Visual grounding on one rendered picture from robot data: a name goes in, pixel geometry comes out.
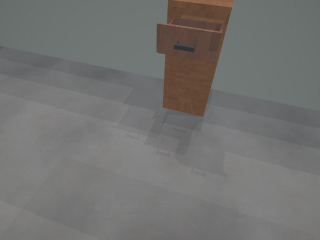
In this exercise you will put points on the cabinet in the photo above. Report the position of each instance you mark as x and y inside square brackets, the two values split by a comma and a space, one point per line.
[187, 82]

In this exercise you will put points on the handle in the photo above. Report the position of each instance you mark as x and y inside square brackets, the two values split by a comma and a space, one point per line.
[183, 47]

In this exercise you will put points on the drawer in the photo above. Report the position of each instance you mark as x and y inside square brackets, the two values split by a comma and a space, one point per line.
[204, 34]

